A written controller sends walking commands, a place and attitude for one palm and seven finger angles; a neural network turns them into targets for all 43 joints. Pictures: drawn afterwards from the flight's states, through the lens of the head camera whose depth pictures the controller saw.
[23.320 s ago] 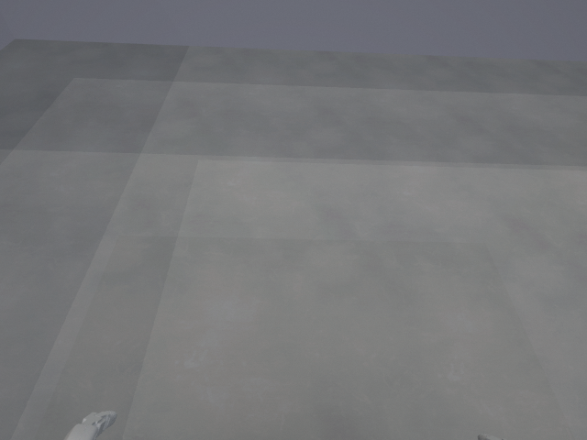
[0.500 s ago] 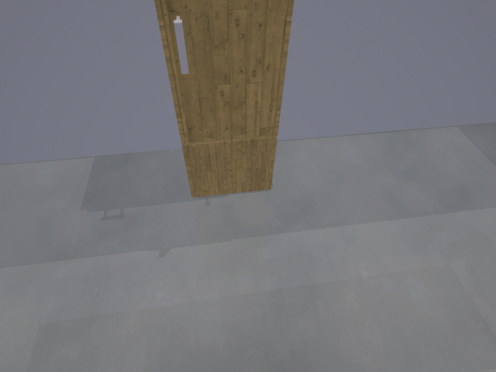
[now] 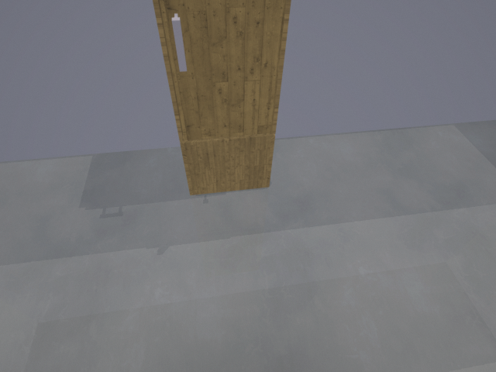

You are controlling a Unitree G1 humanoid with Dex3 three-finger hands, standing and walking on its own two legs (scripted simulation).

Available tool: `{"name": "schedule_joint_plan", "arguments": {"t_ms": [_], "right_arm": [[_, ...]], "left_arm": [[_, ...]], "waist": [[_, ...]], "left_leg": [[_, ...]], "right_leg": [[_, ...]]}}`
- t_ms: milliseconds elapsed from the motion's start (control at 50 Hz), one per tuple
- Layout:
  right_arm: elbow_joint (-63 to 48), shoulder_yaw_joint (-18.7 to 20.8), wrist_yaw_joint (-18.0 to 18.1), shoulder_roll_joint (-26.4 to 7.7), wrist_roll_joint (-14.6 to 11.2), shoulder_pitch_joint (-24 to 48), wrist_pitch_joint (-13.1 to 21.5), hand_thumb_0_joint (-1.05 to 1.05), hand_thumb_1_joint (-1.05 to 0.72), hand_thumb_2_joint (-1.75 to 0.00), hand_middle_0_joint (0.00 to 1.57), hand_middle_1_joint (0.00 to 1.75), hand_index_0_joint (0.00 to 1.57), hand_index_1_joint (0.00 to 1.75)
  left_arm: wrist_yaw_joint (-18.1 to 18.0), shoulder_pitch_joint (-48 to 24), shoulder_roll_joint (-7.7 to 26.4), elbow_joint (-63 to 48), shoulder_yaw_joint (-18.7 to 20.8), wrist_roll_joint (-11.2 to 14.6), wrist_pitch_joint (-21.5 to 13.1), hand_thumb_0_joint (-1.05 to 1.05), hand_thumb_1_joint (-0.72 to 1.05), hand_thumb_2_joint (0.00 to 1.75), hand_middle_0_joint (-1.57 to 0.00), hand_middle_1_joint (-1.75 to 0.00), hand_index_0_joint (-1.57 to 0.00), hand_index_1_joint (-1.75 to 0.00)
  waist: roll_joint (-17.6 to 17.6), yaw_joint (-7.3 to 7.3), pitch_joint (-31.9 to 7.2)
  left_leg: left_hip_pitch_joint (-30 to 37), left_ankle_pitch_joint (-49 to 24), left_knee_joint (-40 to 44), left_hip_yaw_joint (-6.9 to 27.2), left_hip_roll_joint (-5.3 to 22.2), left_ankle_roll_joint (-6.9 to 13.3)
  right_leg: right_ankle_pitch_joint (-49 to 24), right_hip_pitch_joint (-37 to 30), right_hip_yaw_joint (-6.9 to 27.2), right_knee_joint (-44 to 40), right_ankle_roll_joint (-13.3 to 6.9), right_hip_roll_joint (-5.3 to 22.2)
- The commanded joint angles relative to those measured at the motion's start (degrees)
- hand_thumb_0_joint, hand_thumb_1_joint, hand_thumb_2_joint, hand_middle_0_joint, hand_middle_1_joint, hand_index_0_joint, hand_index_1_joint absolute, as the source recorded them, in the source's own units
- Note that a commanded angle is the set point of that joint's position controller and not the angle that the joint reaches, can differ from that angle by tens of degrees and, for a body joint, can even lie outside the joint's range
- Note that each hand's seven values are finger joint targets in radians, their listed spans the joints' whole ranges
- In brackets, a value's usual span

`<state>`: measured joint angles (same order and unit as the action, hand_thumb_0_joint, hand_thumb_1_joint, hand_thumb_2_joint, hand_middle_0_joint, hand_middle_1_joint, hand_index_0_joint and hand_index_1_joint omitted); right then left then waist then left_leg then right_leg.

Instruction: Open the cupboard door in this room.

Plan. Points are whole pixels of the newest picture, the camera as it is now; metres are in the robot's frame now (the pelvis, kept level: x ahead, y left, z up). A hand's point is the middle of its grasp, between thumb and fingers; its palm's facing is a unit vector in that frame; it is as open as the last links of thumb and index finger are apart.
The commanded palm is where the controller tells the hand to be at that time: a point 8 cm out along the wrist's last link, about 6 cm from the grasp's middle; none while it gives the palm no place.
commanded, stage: walk to a spot facing it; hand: left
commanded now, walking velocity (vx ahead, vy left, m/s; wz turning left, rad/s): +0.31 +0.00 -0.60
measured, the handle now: (179, 43) +1.03 +0.29 +0.05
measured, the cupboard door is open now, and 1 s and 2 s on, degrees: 0 0 0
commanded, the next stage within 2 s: turn to face it in 0.48 s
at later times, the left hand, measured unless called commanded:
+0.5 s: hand out of the picture +0.14 +0.09 -0.17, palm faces -0.14 -0.96 -0.23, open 7.4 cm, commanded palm none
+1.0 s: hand (210, 280) +0.35 +0.11 -0.20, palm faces -0.06 -0.98 -0.18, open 7.4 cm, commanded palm none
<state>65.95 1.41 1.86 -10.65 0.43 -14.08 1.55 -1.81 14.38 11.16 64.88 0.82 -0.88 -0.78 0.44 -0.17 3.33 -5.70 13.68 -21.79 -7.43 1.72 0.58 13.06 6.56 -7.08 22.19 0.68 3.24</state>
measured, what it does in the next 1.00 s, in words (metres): walks ahead: right foot, then left foot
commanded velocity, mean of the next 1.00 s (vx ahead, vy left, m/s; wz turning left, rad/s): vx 0.16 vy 0.00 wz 0.05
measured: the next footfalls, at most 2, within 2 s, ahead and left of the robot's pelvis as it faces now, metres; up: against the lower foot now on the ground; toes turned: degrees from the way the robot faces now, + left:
right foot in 0.32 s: +0.12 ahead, -0.16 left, +0.00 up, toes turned -18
left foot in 0.82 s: +0.39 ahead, -0.03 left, +0.00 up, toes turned -3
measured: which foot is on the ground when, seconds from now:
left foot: down 0.00-0.32, up 0.34-0.80, down 0.82-1.00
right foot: down 0.00-0.08, up 0.10-0.30, down 0.32-0.84, up 0.86-1.00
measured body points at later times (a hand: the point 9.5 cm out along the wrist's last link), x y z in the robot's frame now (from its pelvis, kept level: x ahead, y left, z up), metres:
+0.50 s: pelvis +0.10 -0.09 -0.01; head +0.14 -0.12 +0.44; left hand +0.15 +0.14 -0.15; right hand +0.11 -0.34 -0.17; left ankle +0.10 +0.07 -0.65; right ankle +0.08 -0.15 -0.74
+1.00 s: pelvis +0.29 -0.07 -0.02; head +0.35 -0.05 +0.43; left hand +0.35 +0.16 -0.18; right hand +0.33 -0.31 -0.16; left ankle +0.35 -0.03 -0.74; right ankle +0.20 -0.21 -0.65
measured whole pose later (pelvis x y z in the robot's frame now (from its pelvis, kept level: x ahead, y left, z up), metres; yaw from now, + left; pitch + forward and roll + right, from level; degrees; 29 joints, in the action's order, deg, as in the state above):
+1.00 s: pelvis +0.29 -0.07 -0.02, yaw -6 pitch +0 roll -2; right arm 57.5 2.5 1.2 -9.5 0.6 -9.1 1.5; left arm -1.9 11.8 10.2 58.7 3.0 -0.9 0.2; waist 1.2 0.0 7.4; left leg -20.1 12.1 -32.0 -5.3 -2.7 6.9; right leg 27.6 23.8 -1.5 68.0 3.4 3.6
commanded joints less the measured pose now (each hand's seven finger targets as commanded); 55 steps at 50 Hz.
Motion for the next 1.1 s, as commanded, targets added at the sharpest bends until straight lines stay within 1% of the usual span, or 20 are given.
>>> {"name": "schedule_joint_plan", "arguments": {"t_ms": [0, 60, 100, 240, 280, 300, 320, 340, 380, 440, 600, 700, 760, 780, 800, 820, 840, 900, 940, 1080], "right_arm": [[-2.1, 1.6, 0.1, -5.2, 0.7, -4.8, -0.7, 0.00, -0.90, -0.90, 0.20, 0.30, 0.20, 0.30], [-3.8, 3.5, 0.1, -10.2, 0.9, -6.0, -0.8, 0.00, -0.90, -0.90, 0.20, 0.30, 0.20, 0.30], [-4.2, 3.9, 0.1, -10.4, 1.1, -7.5, 0.2, 0.00, -0.90, -0.90, 0.20, 0.30, 0.20, 0.30], [-7.2, 4.6, -0.4, -10.7, 1.5, -1.0, 1.2, 0.00, -0.90, -0.90, 0.20, 0.30, 0.20, 0.30], [-8.5, 4.4, -0.9, -10.2, 1.2, 2.3, 0.9, 0.00, -0.90, -0.90, 0.20, 0.30, 0.20, 0.30], [-10.4, 3.6, -1.6, -6.6, 0.3, 3.2, 0.9, 0.00, -0.90, -0.90, 0.20, 0.30, 0.20, 0.30], [-13.8, 2.7, -2.0, -4.1, 0.4, 6.7, 0.9, 0.00, -0.90, -0.90, 0.20, 0.30, 0.20, 0.30], [-14.5, 3.0, -2.1, -5.4, 0.6, 7.6, 0.6, 0.00, -0.90, -0.90, 0.20, 0.30, 0.20, 0.30], [-12.8, 3.4, -2.3, -4.9, 0.7, 8.3, 0.7, 0.00, -0.90, -0.90, 0.20, 0.30, 0.20, 0.30], [-10.2, 3.1, -2.6, -4.0, 1.4, 4.3, 0.0, 0.00, -0.90, -0.90, 0.20, 0.30, 0.20, 0.30], [-10.4, 1.6, -2.7, -1.4, 0.7, 8.0, -0.4, 0.00, -0.90, -0.90, 0.20, 0.30, 0.20, 0.30], [-11.0, 0.3, -2.5, -0.2, 0.1, 12.0, 0.3, 0.00, -0.90, -0.90, 0.20, 0.30, 0.20, 0.30], [-9.4, 0.8, -1.9, -2.4, 0.4, 5.5, 0.5, 0.00, -0.90, -0.90, 0.20, 0.30, 0.20, 0.30], [-8.1, 1.3, -1.8, -4.0, 0.7, -0.5, 0.4, 0.00, -0.90, -0.90, 0.20, 0.30, 0.20, 0.30], [-7.2, 2.3, -1.5, -7.7, 1.2, -7.3, 0.5, 0.00, -0.90, -0.90, 0.20, 0.30, 0.20, 0.30], [-6.6, 3.5, -1.3, -12.3, 1.3, -11.7, 0.5, 0.00, -0.90, -0.90, 0.20, 0.30, 0.20, 0.30], [-6.0, 3.2, -1.2, -13.3, -0.2, -11.8, -0.4, 0.00, -0.90, -0.90, 0.20, 0.30, 0.20, 0.30], [-9.0, 2.6, -0.4, -7.8, 0.2, -2.8, -0.1, 0.00, -0.90, -0.90, 0.20, 0.30, 0.20, 0.30], [-10.0, 2.8, -0.3, -6.3, 0.6, -0.6, 0.2, 0.00, -0.90, -0.90, 0.20, 0.30, 0.20, 0.30], [-11.0, 3.9, -0.7, -8.3, 0.5, -1.8, 0.0, 0.00, -0.90, -0.90, 0.20, 0.30, 0.20, 0.30]], "left_arm": [[0.9, 2.9, 4.4, -2.3, 1.3, -0.2, 0.9, 0.00, 0.90, 0.90, -0.20, -0.30, -0.20, -0.30], [2.3, 0.1, 3.6, -5.7, 2.1, -0.8, 1.7, 0.00, 0.90, 0.90, -0.20, -0.30, -0.20, -0.30], [3.0, -3.5, 3.2, -8.5, 2.8, -0.9, 1.8, 0.00, 0.90, 0.90, -0.20, -0.30, -0.20, -0.30], [4.2, 0.5, 1.6, -10.0, 3.9, -0.5, 0.8, 0.00, 0.90, 0.90, -0.20, -0.30, -0.20, -0.30], [3.8, 13.4, 4.3, -6.1, 4.9, -0.7, 0.2, 0.00, 0.90, 0.90, -0.20, -0.30, -0.20, -0.30], [3.0, 20.0, 10.4, -4.1, 5.9, -1.2, -0.8, 0.00, 0.90, 0.90, -0.20, -0.30, -0.20, -0.30], [2.0, 21.5, 13.9, -3.6, 6.0, -0.2, -1.1, 0.00, 0.90, 0.90, -0.20, -0.30, -0.20, -0.30], [1.2, 19.0, 13.7, -4.8, 6.1, 0.3, -1.3, 0.00, 0.90, 0.90, -0.20, -0.30, -0.20, -0.30], [1.1, 10.8, 10.5, -7.0, 5.4, 0.2, -2.0, 0.00, 0.90, 0.90, -0.20, -0.30, -0.20, -0.30], [1.3, 7.4, 6.6, -7.5, 3.8, -0.2, -3.2, 0.00, 0.90, 0.90, -0.20, -0.30, -0.20, -0.30], [0.3, 14.1, 3.5, -2.7, 2.0, -0.2, -4.6, 0.00, 0.90, 0.90, -0.20, -0.30, -0.20, -0.30], [-0.6, 13.2, 3.7, -1.8, 1.6, -0.5, -3.6, 0.00, 0.90, 0.90, -0.20, -0.30, -0.20, -0.30], [-0.8, 10.3, 6.0, -2.3, 2.2, -0.3, -3.0, 0.00, 0.90, 0.90, -0.20, -0.30, -0.20, -0.30], [-0.9, 9.0, 6.9, -3.2, 2.3, 0.0, -2.6, 0.00, 0.90, 0.90, -0.20, -0.30, -0.20, -0.30], [-0.8, 9.1, 6.8, -4.5, 2.6, 0.6, -2.4, 0.00, 0.90, 0.90, -0.20, -0.30, -0.20, -0.30], [-0.5, 11.4, 4.1, -5.7, 2.2, 1.8, -2.3, 0.00, 0.90, 0.90, -0.20, -0.30, -0.20, -0.30], [-1.0, 10.3, 4.1, -7.3, 2.1, 1.2, -1.8, 0.00, 0.90, 0.90, -0.20, -0.30, -0.20, -0.30], [-0.5, 2.8, 3.6, -8.8, 2.9, 0.2, -0.5, 0.00, 0.90, 0.90, -0.20, -0.30, -0.20, -0.30], [0.0, 3.3, 2.7, -8.7, 3.4, 0.0, 0.5, 0.00, 0.90, 0.90, -0.20, -0.30, -0.20, -0.30], [0.2, -1.0, 4.3, -10.9, 4.0, -0.5, 2.1, 0.00, 0.90, 0.90, -0.20, -0.30, -0.20, -0.30]], "waist": [[-4.0, 0.81, 3.8], [-12.9, 2.13, 5.9], [-9.8, 2.88, 7.2], [-5.7, -1.32, 1.5], [3.1, -7.94, -2.8], [20.2, -10.79, -3.6], [26.0, -10.17, -2.2], [17.1, -8.45, -1.1], [8.0, -4.95, 2.9], [1.0, -1.27, 0.8], [4.7, -1.92, -0.6], [7.9, -2.67, 1.9], [7.1, 0.82, -1.3], [6.4, 3.60, -4.2], [-0.1, 6.11, -9.5], [-14.6, 5.95, -15.3], [-13.0, 4.57, -17.1], [-6.4, 1.61, -5.1], [-3.2, -0.21, -5.2], [-6.1, -0.10, -7.9]], "left_leg": [[-2.4, 15.1, 5.4, 7.1, 8.2, 0.9], [-1.8, 28.6, 13.0, 17.1, 18.2, 6.4], [2.2, 23.0, 14.5, 18.6, 22.1, 9.6], [-3.1, 7.1, 5.2, 2.2, 19.4, 5.4], [-11.9, 6.4, -13.2, -3.7, 14.4, 1.9], [-23.9, 13.2, -33.2, -8.1, 7.0, -1.0], [-34.5, 22.9, -46.8, -2.5, 1.1, -2.5], [-36.2, 19.0, -51.2, 4.1, 3.4, -2.2], [-35.5, 8.0, -53.5, 6.7, 6.9, -1.9], [-29.6, -0.1, -48.2, 6.4, 7.0, -3.1], [-32.8, -2.9, -36.2, 4.0, 4.4, -3.9], [-26.1, -3.3, -20.5, 0.3, 0.8, -2.2], [-16.2, -6.2, -12.5, -1.0, -1.9, -0.3], [-9.0, -13.0, -8.4, -0.5, -2.4, 0.4], [3.9, -34.7, -8.5, 5.7, 3.4, 3.4], [16.4, -66.6, -9.9, 25.5, 19.7, 12.6], [11.7, -65.8, -5.9, 28.6, 22.9, 17.1], [-2.6, -34.1, 1.5, 25.9, 16.3, 13.6], [-6.0, -31.1, 2.3, 20.6, 12.6, 10.7], [-2.8, -27.2, 3.5, 21.7, 9.8, 8.0]], "right_leg": [[11.2, 10.2, 5.6, -0.1, -2.1, 2.6], [13.6, 20.8, 0.3, 21.3, -1.3, -1.7], [15.3, 30.1, 4.1, 31.0, -1.3, 1.8], [8.6, 14.6, 0.3, 18.9, -0.5, 2.5], [3.5, -2.7, -1.4, 10.3, -1.6, -1.1], [13.3, -9.6, 16.5, -1.3, -5.1, 9.0], [11.0, -9.2, 39.9, -11.1, -9.8, 18.5], [11.7, -7.9, 41.8, -12.5, -12.7, 20.4], [16.7, 1.1, 36.4, -11.7, -11.5, 18.4], [0.6, 4.8, 23.3, -10.0, -8.8, 12.8], [-40.0, -6.9, 9.9, -4.6, -6.4, 9.1], [-48.2, -9.0, 5.1, -3.0, -6.1, 9.7], [-55.8, -9.9, 1.8, 7.4, -4.1, 10.4], [-53.3, -7.6, 0.1, 15.8, -2.5, 9.6], [-38.6, 1.0, -1.7, 27.9, -0.1, 6.5], [11.1, 16.9, -1.1, 46.4, 2.3, -1.6], [25.8, 16.7, 5.4, 53.2, 1.3, -2.1], [16.7, 22.4, 8.4, 51.1, 2.4, 2.1], [12.5, 20.1, 7.6, 46.9, 2.9, 2.0], [5.4, 24.1, 7.9, 44.2, 5.1, 2.1]]}}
